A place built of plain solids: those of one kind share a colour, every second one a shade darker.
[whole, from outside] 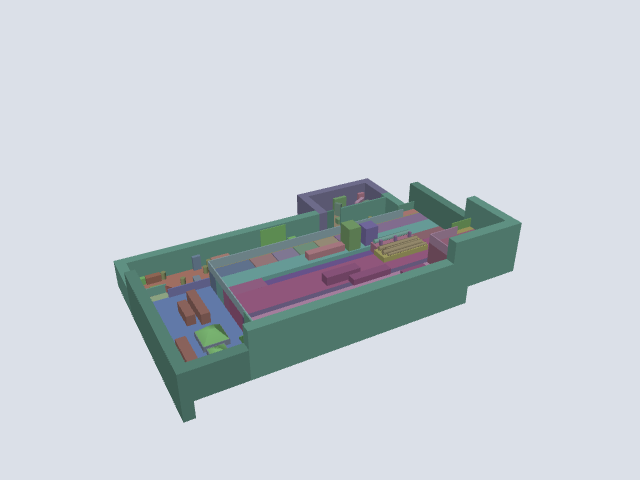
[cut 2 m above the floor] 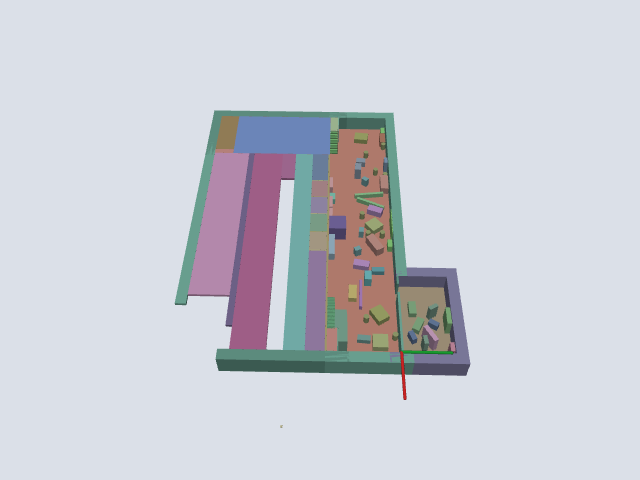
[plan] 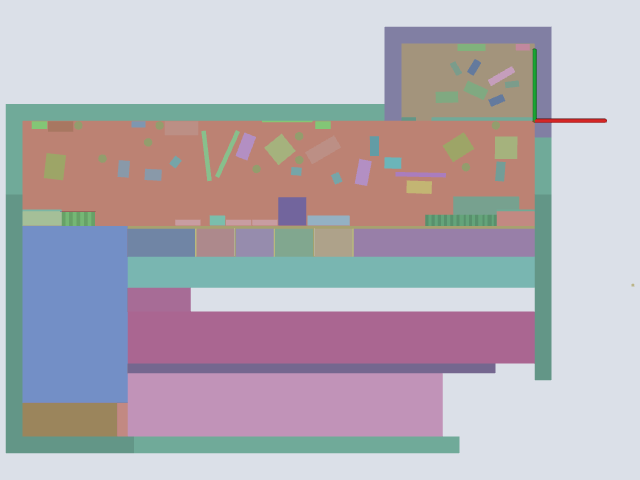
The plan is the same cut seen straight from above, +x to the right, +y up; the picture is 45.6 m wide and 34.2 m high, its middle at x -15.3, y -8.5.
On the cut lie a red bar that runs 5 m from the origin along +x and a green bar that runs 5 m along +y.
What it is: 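24 risers of 0.177 m in one run, from the low floor up to the saw floor, 4.25 m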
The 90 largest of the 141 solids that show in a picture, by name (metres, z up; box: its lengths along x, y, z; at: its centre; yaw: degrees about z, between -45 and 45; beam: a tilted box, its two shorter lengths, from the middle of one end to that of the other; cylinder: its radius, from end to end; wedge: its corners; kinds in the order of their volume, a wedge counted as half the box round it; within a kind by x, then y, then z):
{
 "wall_metal_1": {"box": [1.2, 18.45, 5.68], "at": [-37.1, -14.47, 2.44]},
 "wall_metal_2": {"box": [1.2, 8.85, 3.6], "at": [-37.1, -3.23, 1.4]},
 "wall_metal_3": {"box": [9.15, 1.2, 3.6], "at": [-33.12, -23.1, 3.48]},
 "wall_metal_4": {"box": [28.2, 1.2, 3.6], "at": [-23.6, 0.6, 1.4]},
 "wall_metal_5": {"box": [25.59, 1.2, 5.77], "at": [-18.16, -23.1, 4.56]},
 "wall_metal_6": {"box": [1.05, 0.25, 3.6], "at": [-8.97, 0.12, 1.4]},
 "wall_metal_7": {"box": [7.35, 0.25, 3.6], "at": [-3.67, 0.12, 1.4]},
 "wall_metal_8": {"box": [8.96, 1.2, 6.15], "at": [-3.28, -23.1, 6.92]},
 "wall_metal_9": {"box": [1.2, 7.6, 6.15], "at": [0.6, -19.9, 6.92]},
 "wall_metal_10": {"box": [1.2, 13.25, 7.85], "at": [0.6, -11.88, 3.52]},
 "wall_metal_11": {"box": [1.2, 8.85, 3.6], "at": [0.6, -3.23, 1.4]},
 "floor_saw4a_floorboards_1": {"box": [29.0, 3.7, 2.57], "at": [-14.5, -15.45, 2.96]},
 "floor_saw6a_floorboards_1": {"box": [22.44, 4.5, 2.57], "at": [-17.78, -20.25, 2.96]},
 "floor_chainfloor0a_floorboards_1": {"box": [7.5, 12.6, 2.48], "at": [-32.75, -13.8, 0.84]},
 "floor_saw2a_floorboards_1": {"box": [29.0, 2.2, 2.57], "at": [-14.5, -10.8, 2.96]},
 "floor_saw1a_floorboards_1": {"box": [12.9, 2.0, 4.65], "at": [-6.45, -8.7, 1.92]},
 "wall_timber_1": {"box": [1.2, 6.7, 3.6], "at": [-10.1, 3.35, 1.4]},
 "wall_timber_2": {"box": [11.9, 1.2, 3.6], "at": [-4.75, 6.1, 1.4]},
 "wall_timber_3": {"box": [1.2, 7.9, 3.6], "at": [0.6, 2.75, 1.4]},
 "floor_hallground_asphalt_1": {"box": [36.5, 7.5, 0.4], "at": [-18.25, -3.75, -0.2]},
 "floor_filing_floorboards_1": {"box": [6.56, 4.5, 2.95], "at": [-3.28, -20.25, 5.33]},
 "floor_saw5a_floorboards_1": {"box": [26.2, 0.7, 2.57], "at": [-15.9, -17.65, 2.96]},
 "floor_saw1f_floorboards_1": {"box": [4.8, 2.0, 4.65], "at": [-26.6, -8.7, 1.92]},
 "floor_saw0a_floorboards_1": {"box": [29.0, 0.2, 4.65], "at": [-14.5, -7.6, 1.92]},
 "floor_saw1b_floorboards_1": {"box": [2.7, 2.0, 4.65], "at": [-14.35, -8.7, 1.92]},
 "floor_saw1c_floorboards_1": {"box": [2.7, 2.0, 4.65], "at": [-17.15, -8.7, 1.92]},
 "floor_saw1d_floorboards_1": {"box": [2.7, 2.0, 4.65], "at": [-19.95, -8.7, 1.92]},
 "floor_saw1e_floorboards_1": {"box": [2.7, 2.0, 4.65], "at": [-22.75, -8.7, 1.92]},
 "floor_leanto_tile_1": {"box": [9.5, 5.5, 0.4], "at": [-4.75, 2.75, -0.2]},
 "floor_saw3b_floorboards_1": {"box": [4.5, 1.7, 2.57], "at": [-26.75, -12.75, 2.96]},
 "floor_sawland_floorboards_1": {"box": [0.75, 2.4, 2.57], "at": [-29.38, -21.3, 2.96]},
 "floor_sawland_floorboards_2": {"box": [2.7, 1.05, 4.65], "at": [-1.35, -6.97, 1.92]},
 "boardstack_saw_1": {"box": [4.2, 1.2, 1.06], "at": [-16.89, -16.21, 4.78]},
 "boardstack_saw_2": {"box": [4.8, 1.1, 0.72], "at": [-14.02, -17.55, 4.61]},
 "boardstack_saw_3": {"box": [3.0, 1.15, 1.54], "at": [-10.22, -20.49, 5.02]},
 "boardstack_chain_1": {"box": [1.1, 4.8, 0.8], "at": [-35.14, -18.31, 2.48]},
 "boardstack_chain_2": {"box": [1.0, 3.0, 1.22], "at": [-33.2, -12.02, 2.69]},
 "boardstack_chain_3": {"box": [1.0, 4.8, 1.3], "at": [-31.78, -11.63, 2.73]},
 "floor_trackway_concrete_1": {"box": [20.0, 1.7, 0.4], "at": [-14.5, -12.75, 3.5]},
 "crib_sfa_1": {"box": [1.11, 1.3, 0.76], "at": [-5.25, -6.05, 0.38]},
 "crib_sfa_2": {"box": [1.11, 1.3, 1.65], "at": [-4.14, -6.05, 0.82]},
 "crib_sfa_3": {"box": [0.89, 1.3, 2.54], "at": [-3.14, -6.05, 1.27]},
 "crib_sfa_4": {"box": [1.6, 0.93, 2.54], "at": [-1.9, -5.87, 1.27]},
 "hopper_low_1": {"box": [2.0, 2.0, 2.42], "at": [-17.27, -6.46, 1.21]},
 "headsaw_1": {"box": [1.6, 2.0, 2.9], "at": [-12.4, -10.75, 5.7]},
 "carriage_1": {"box": [5.4, 1.4, 1.17], "at": [-7.7, -12.75, 4.28]},
 "logdeck_1": {"box": [6.2, 2.08, 0.64], "at": [-7.9, -14.76, 4.57]},
 "floor_chainland_floorboards_1": {"box": [2.8, 1.05, 2.48], "at": [-35.1, -6.97, 0.84]},
 "floor_saw3a_floorboards_1": {"box": [4.5, 1.7, 0.95], "at": [-2.25, -12.75, 3.77]},
 "floor_chainfloor1a_floorboards_1": {"box": [6.75, 2.4, 0.4], "at": [-33.12, -21.3, 1.88]},
 "cabin_1": {"box": [1.7, 1.6, 2.3], "at": [-10.0, -10.85, 5.4]},
 "floor_filingland_floorboards_1": {"box": [2.8, 0.7, 2.95], "at": [-1.4, -17.65, 5.33]},
 "rail_saw_1": {"box": [0.12, 12.63, 1.1], "at": [-28.94, -13.94, 4.8]},
 "rail_saw_2": {"box": [26.45, 0.12, 1.1], "at": [-15.78, -7.56, 4.8]},
 "dustheap_baysfc_1": {"box": [2.8, 2.8, 0.64], "at": [-32.2, -16.89, 2.4]},
 "slabwood_low_1": {"box": [2.4, 1.0, 0.99], "at": [-25.17, -0.54, 0.49]},
 "slabwood_low_2": {"box": [2.4, 1.0, 1.1], "at": [-15.08, -2.08, 0.55], "yaw": 30.3},
 "heap_1": {"wedge": [[-33.54, -18.23, 2.71], [-33.54, -15.55, 2.71], [-32.49, -17.2, 3.72], [-32.49, -16.56, 3.72], [-31.85, -17.2, 3.72], [-31.85, -16.56, 3.72], [-30.86, -18.23, 2.71], [-30.86, -15.55, 2.71]]},
 "heap_2": {"wedge": [[-33.37, -20.43, 2.71], [-33.37, -18.65, 2.71], [-32.83, -19.8, 3.29], [-32.83, -19.37, 3.29], [-32.41, -19.8, 3.29], [-32.41, -19.37, 3.29], [-31.59, -20.43, 2.71], [-31.59, -18.65, 2.71]]},
 "dustheap_low_1": {"box": [1.6, 1.6, 0.78], "at": [-18.15, -2.04, 0.39], "yaw": 39.1},
 "dustheap_low_2": {"box": [1.6, 1.6, 0.78], "at": [-2.04, -1.93, 0.39], "yaw": -0.4},
 "chipheap_low_1": {"box": [1.4, 1.8, 0.71], "at": [-34.19, -3.28, 0.35], "yaw": -6.6},
 "chipheap_low_2": {"box": [1.8, 1.4, 0.81], "at": [-5.43, -1.89, 0.4], "yaw": 32.4},
 "rolls_1": {"box": [2.4, 0.95, 0.8], "at": [-17.1, -10.85, 4.65]},
 "rolls_2": {"box": [2.4, 0.95, 0.8], "at": [-14.7, -10.85, 4.65]},
 "rail_sawland_1": {"box": [0.12, 2.4, 4.87], "at": [-29.81, -21.3, 4.51]},
 "rail_sawland_2": {"box": [2.7, 0.12, 5.35], "at": [-1.35, -6.39, 2.67]},
 "beltguard_low_1": {"box": [1.8, 0.4, 1.21], "at": [-24.71, -7.26, 0.6]},
 "beltguard_low_2": {"box": [1.8, 0.4, 1.5], "at": [-21.09, -7.26, 0.75]},
 "beltguard_low_3": {"box": [1.8, 0.4, 1.37], "at": [-19.23, -7.26, 0.69]},
 "cart_low_1": {"box": [0.9, 1.8, 0.83], "at": [-20.59, -1.84, 0.41], "yaw": -21.0},
 "cart_low_2": {"box": [0.9, 1.8, 0.75], "at": [-12.22, -3.69, 0.37], "yaw": -10.7},
 "trunking_low_1": {"box": [3.0, 0.7, 1.08], "at": [-14.69, -7.11, 0.54]},
 "shelf_leanto_far_1": {"box": [2.0, 0.5, 1.96], "at": [-4.51, 5.21, 0.98]},
 "shelf_leanto_1": {"box": [2.0, 0.5, 1.95], "at": [-2.37, 3.18, 0.97], "yaw": 30.2},
 "desk_leanto_1": {"box": [1.6, 0.8, 0.73], "at": [-6.26, 1.68, 0.37], "yaw": 1.3},
 "desk_leanto_2": {"box": [1.6, 0.8, 0.73], "at": [-4.21, 2.16, 0.37], "yaw": -25.3},
 "floor_slot_metal_1": {"box": [0.1, 2.0, 4.45], "at": [-21.35, -8.7, 1.82]},
 "floor_slot_metal_2": {"box": [0.1, 2.0, 4.45], "at": [-12.95, -8.7, 1.82]},
 "step_sfa_1": {"box": [0.3, 0.8, 3.59], "at": [-3.44, -7.1, 1.74]},
 "step_sfa_2": {"box": [0.3, 0.8, 3.76], "at": [-3.21, -7.1, 1.83]},
 "pallets_low_1": {"box": [1.2, 0.8, 1.68], "at": [-27.19, -3.85, 0.84], "yaw": -2.9},
 "pallets_rdsfa_1": {"box": [1.2, 0.8, 1.31], "at": [-10.11, -3.02, 0.65], "yaw": -1.5},
 "rail_filingland_1": {"box": [2.8, 0.12, 3.65], "at": [-1.4, -17.24, 6.08]},
 "bench_low_1": {"box": [1.8, 0.75, 0.89], "at": [-33.77, -0.41, 0.45]},
 "cart_rdsfa_1": {"box": [1.8, 0.9, 0.73], "at": [-8.23, -4.74, 0.37], "yaw": -1.9},
 "slidingdoor_low_1": {"box": [3.6, 0.1, 3.0], "at": [-17.64, -0.06, 1.5]},
 "rail_chainland_1": {"box": [2.8, 0.12, 3.18], "at": [-35.1, -6.39, 1.59]},
 "cabinet_leanto_1": {"box": [0.45, 1.0, 1.93], "at": [-5.62, 3.71, 0.97], "yaw": 30.8},
 "cabinet_low_1": {"box": [1.0, 0.45, 1.88], "at": [-28.23, -0.27, 0.94]}
}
